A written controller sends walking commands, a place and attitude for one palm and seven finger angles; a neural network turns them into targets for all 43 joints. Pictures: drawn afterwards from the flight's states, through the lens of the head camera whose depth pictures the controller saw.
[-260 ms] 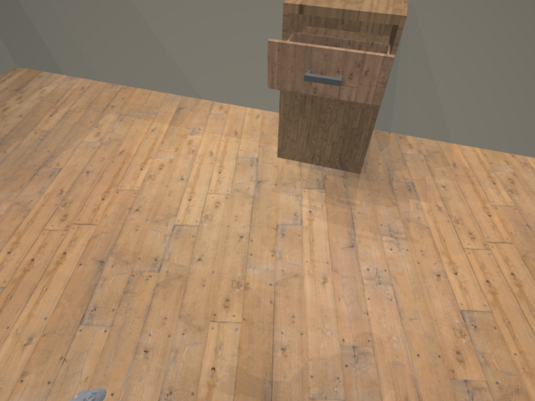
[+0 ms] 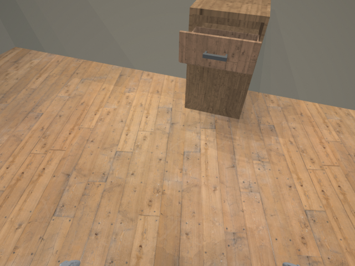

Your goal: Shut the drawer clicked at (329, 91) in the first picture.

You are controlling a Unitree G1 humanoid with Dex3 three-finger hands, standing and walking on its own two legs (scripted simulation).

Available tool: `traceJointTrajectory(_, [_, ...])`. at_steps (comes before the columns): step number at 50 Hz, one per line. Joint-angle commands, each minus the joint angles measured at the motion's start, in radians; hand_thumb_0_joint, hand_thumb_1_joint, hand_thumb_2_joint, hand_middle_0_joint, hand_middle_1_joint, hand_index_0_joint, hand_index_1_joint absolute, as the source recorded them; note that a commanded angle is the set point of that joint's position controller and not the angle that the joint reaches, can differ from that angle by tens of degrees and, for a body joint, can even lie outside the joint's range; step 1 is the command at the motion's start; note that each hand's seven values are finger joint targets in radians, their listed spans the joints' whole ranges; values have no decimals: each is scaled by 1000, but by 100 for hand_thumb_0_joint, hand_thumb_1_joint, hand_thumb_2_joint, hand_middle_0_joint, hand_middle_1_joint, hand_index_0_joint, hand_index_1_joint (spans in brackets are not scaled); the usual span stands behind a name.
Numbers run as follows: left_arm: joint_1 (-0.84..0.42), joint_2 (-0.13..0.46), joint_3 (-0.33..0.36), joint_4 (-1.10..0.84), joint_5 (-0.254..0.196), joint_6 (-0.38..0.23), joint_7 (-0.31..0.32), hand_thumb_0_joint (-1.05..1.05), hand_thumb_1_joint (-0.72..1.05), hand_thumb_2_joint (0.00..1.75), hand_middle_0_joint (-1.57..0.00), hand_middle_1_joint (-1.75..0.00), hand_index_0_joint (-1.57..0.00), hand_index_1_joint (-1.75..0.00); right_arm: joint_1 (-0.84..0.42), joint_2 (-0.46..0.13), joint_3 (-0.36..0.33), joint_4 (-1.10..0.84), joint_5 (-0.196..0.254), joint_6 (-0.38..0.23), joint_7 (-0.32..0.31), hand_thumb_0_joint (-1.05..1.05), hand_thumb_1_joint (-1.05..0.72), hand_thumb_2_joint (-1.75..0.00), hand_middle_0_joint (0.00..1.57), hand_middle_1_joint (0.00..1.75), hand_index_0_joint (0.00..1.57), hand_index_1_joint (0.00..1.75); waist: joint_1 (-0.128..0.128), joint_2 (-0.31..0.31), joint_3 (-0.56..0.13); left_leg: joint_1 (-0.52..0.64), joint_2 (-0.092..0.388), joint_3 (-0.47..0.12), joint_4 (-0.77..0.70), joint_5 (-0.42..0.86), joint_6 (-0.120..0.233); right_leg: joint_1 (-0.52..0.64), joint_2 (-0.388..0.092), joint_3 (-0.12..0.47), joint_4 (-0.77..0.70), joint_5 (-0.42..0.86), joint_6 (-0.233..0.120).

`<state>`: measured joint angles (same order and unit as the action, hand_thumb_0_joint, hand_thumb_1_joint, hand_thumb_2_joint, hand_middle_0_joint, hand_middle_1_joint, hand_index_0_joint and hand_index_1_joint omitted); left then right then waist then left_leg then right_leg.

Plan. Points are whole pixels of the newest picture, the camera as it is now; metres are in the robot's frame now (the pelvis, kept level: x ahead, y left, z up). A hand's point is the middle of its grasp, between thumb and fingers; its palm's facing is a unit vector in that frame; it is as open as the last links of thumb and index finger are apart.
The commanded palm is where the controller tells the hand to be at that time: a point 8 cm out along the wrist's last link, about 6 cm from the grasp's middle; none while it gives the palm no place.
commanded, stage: stand and wait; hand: left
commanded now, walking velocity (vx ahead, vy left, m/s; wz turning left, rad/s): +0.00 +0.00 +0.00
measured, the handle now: (215, 55) +1.18 -0.14 -0.08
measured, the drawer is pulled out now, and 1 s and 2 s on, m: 0.30 0.30 0.30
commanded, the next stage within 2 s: look at it before walking up in 0.56 s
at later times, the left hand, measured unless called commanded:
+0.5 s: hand out of the picture +0.05 +0.25 -0.15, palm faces -0.03 -0.94 -0.34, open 7.4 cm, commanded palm none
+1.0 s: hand out of the picture +0.06 +0.25 -0.15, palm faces -0.03 -0.94 -0.33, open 7.4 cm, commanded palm none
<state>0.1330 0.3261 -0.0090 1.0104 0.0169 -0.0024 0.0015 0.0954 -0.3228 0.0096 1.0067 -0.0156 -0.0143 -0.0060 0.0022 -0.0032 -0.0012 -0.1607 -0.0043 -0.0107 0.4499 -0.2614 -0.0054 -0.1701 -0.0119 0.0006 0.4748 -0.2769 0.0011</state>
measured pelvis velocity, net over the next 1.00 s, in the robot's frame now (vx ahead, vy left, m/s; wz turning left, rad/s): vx -0.01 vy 0.00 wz -0.01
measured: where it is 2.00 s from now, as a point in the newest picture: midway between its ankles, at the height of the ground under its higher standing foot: outside the picture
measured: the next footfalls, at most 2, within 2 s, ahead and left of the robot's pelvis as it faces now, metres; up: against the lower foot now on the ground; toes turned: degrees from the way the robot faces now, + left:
none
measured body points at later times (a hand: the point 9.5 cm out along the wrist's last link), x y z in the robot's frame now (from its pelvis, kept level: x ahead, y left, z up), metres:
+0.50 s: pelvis -0.01 +0.00 +0.00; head -0.01 +0.00 +0.45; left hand +0.05 +0.30 -0.13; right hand +0.05 -0.30 -0.13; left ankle -0.01 +0.12 -0.74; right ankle -0.01 -0.12 -0.74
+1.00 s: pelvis -0.01 +0.00 +0.01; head -0.01 +0.00 +0.45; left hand +0.06 +0.29 -0.13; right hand +0.06 -0.29 -0.13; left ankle -0.01 +0.12 -0.74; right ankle -0.01 -0.12 -0.74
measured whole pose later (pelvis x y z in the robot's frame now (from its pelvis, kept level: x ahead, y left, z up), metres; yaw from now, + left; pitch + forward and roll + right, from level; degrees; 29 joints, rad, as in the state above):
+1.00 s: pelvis -0.01 +0.00 +0.01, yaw +0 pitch -2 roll +0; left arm 0.15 0.34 0.00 1.09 0.02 -0.01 0.00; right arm 0.13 -0.33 0.01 1.11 -0.01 -0.02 0.00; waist 0.00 -0.01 0.02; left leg -0.14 0.00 0.00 0.38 -0.21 -0.01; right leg -0.15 0.00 0.01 0.40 -0.21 0.00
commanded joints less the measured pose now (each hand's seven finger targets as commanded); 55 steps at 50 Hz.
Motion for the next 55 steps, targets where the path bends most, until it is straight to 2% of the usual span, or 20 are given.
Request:
traceJointTrajectory(1, [-40,215,51,-63,-6,-21,12,0,90,90,-20,-30,-20,-30,-44,-204,-56,-54,0,-23,-12,0,-90,-90,20,30,20,30,-1,-6,-45,13,106,-75,-68,220,38,2,-104,97,-89,218,-40])
traceJointTrajectory(7, [-35,216,50,-42,-6,-21,10,0,90,90,-20,-30,-20,-30,-35,-202,-53,-30,3,-21,-11,0,-90,-90,20,30,20,30,-1,-4,-24,1,109,-82,-86,183,36,-1,-101,103,-112,173,-40])
traceJointTrajectory(15, [-19,217,47,-8,-8,-23,9,0,90,90,-20,-30,-20,-30,-17,-207,-49,6,5,-23,-10,0,-90,-90,20,30,20,30,1,-7,-39,10,114,-84,-96,180,34,16,-107,109,-126,173,-40])
traceJointTrajectory(23, [-19,217,43,6,-7,-21,8,0,90,90,-20,-30,-20,-30,-4,-209,-47,27,6,-20,-8,0,-90,-90,20,30,20,30,0,-8,-2,-6,114,-89,-118,128,31,-8,-103,115,-149,97,-37])
traceJointTrajectory(28, [-17,212,43,9,-7,-20,9,0,90,90,-20,-30,-20,-30,-2,-209,-47,33,6,-23,-8,0,-90,-90,20,30,20,30,2,10,-13,-4,118,-94,-125,141,33,0,-103,111,-145,109,-36])
traceJointTrajectory(42, [-18,207,44,7,-5,-22,9,0,90,90,-20,-30,-20,-30,-1,-206,-46,37,8,-25,-8,0,-90,-90,20,30,20,30,1,-7,-22,13,123,-96,-132,180,34,12,-100,107,-144,157,-33])
traceJointTrajectory(55, [-8,209,41,14,-6,-24,10,0,90,90,-20,-30,-20,-30,-8,-207,-46,40,9,-24,-8,0,-90,-90,20,30,20,30,1,1,-28,33,123,-88,-133,197,31,18,-105,109,-153,188,-31])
